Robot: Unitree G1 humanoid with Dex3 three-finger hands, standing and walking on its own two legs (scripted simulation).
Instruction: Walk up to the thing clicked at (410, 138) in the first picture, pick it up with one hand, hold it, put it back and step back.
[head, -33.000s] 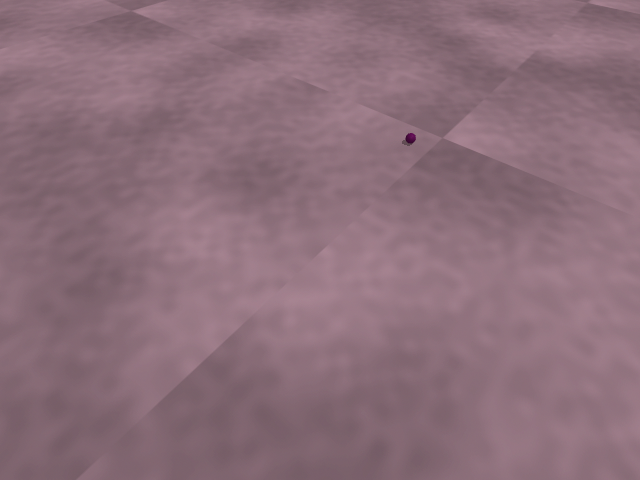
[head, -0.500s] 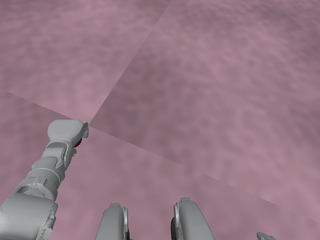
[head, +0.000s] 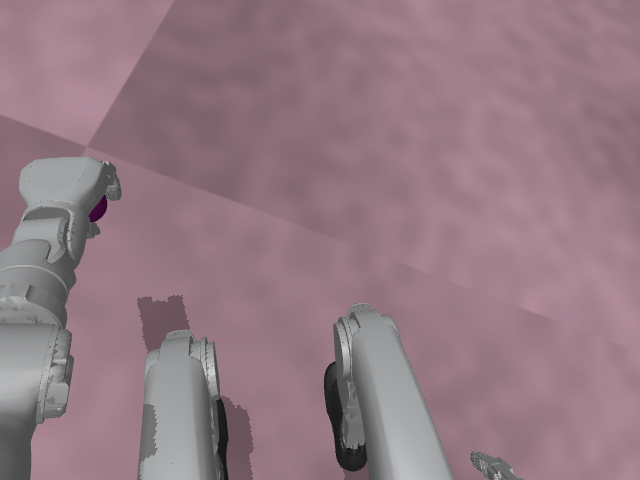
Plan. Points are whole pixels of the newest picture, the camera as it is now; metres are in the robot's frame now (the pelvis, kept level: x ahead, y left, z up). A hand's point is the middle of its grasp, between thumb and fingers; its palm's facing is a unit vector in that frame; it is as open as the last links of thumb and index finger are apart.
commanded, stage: crouch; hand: left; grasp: from above
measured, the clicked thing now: (83, 203) +0.50 +0.25 -0.17
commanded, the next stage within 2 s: lower in 1.06 s
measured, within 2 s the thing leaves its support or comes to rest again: neither
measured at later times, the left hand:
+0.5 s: hand (104, 213) +0.50 +0.25 -0.24, palm faces -0.46 -0.03 -0.89, open 7.1 cm
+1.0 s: hand (109, 212) +0.52 +0.26 -0.29, palm faces -0.45 -0.02 -0.89, open 7.1 cm
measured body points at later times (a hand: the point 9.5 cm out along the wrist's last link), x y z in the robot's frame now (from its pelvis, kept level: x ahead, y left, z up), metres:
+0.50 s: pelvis -0.01 -0.01 -0.08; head +0.25 +0.04 +0.28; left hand +0.52 +0.25 -0.19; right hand +0.02 -0.29 -0.18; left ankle +0.07 +0.12 -0.42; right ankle +0.09 -0.15 -0.42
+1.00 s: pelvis -0.01 +0.00 -0.13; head +0.26 +0.05 +0.23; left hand +0.54 +0.26 -0.24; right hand -0.01 -0.27 -0.21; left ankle +0.07 +0.12 -0.42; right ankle +0.09 -0.15 -0.42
